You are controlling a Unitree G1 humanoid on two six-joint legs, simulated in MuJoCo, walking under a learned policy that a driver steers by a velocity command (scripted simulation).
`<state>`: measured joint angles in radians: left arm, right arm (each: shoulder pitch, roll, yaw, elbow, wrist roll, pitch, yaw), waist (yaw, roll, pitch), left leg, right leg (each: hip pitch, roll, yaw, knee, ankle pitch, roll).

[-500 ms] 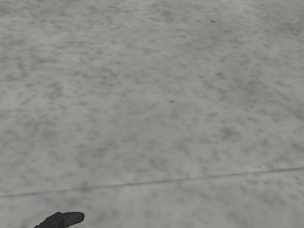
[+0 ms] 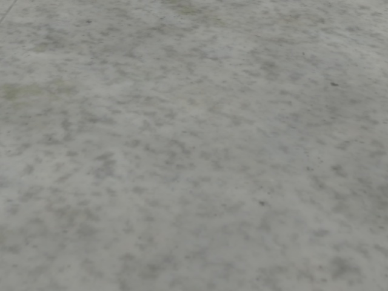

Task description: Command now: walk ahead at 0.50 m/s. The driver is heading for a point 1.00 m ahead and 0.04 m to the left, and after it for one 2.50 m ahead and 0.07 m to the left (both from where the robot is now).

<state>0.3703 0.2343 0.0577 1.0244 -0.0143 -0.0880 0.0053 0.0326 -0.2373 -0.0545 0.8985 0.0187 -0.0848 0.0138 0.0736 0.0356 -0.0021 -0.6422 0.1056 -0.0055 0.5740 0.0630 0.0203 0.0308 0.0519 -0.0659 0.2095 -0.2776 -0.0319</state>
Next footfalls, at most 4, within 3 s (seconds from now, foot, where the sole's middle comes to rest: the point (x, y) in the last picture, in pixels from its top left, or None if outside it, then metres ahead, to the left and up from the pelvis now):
0.10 left None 0.24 0.14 -0.78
0.64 right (246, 275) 0.56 -0.11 -0.78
1.20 left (186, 193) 0.87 0.13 -0.78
1.74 right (246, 140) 1.17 -0.12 -0.78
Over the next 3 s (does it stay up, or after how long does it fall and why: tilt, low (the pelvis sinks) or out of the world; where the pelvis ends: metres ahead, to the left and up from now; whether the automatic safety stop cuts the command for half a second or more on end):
stays up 1.72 -0.04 0.00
